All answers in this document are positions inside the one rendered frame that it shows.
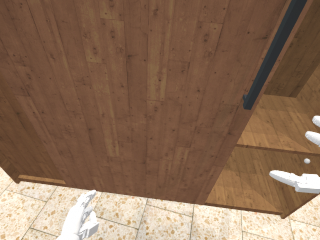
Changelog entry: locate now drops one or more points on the wardrobe door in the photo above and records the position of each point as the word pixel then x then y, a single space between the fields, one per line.
pixel 139 97
pixel 19 143

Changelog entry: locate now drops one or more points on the left robot hand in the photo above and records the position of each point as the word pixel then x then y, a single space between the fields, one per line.
pixel 74 222

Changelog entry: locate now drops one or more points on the handle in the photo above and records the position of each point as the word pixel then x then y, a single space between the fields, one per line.
pixel 289 20

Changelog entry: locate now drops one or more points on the right robot hand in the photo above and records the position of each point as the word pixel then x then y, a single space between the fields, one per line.
pixel 307 183

